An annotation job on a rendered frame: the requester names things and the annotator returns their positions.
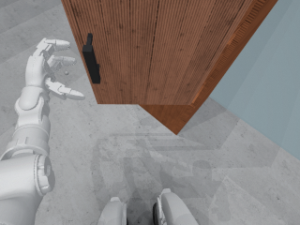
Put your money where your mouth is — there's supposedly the robot left upper arm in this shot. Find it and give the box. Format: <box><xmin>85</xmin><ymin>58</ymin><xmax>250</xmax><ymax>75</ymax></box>
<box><xmin>0</xmin><ymin>154</ymin><xmax>55</xmax><ymax>225</ymax></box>

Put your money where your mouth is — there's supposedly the robot right shin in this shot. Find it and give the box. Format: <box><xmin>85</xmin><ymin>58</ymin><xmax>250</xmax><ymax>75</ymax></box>
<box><xmin>157</xmin><ymin>188</ymin><xmax>171</xmax><ymax>225</ymax></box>

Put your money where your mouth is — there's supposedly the left robot hand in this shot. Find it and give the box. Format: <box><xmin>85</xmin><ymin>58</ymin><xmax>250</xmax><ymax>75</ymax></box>
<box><xmin>25</xmin><ymin>38</ymin><xmax>85</xmax><ymax>100</ymax></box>

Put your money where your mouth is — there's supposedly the robot left forearm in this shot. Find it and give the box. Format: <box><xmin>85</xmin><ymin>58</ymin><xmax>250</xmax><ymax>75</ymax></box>
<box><xmin>0</xmin><ymin>86</ymin><xmax>51</xmax><ymax>161</ymax></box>

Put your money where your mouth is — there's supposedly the robot left thigh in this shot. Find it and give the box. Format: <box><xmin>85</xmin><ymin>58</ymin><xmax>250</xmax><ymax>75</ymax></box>
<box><xmin>96</xmin><ymin>201</ymin><xmax>127</xmax><ymax>225</ymax></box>

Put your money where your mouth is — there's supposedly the cupboard door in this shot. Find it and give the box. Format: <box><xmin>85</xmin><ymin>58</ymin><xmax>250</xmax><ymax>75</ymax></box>
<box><xmin>61</xmin><ymin>0</ymin><xmax>253</xmax><ymax>105</ymax></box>

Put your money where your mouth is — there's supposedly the handle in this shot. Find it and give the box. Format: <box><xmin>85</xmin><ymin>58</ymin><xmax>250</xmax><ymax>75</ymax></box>
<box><xmin>82</xmin><ymin>33</ymin><xmax>101</xmax><ymax>84</ymax></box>

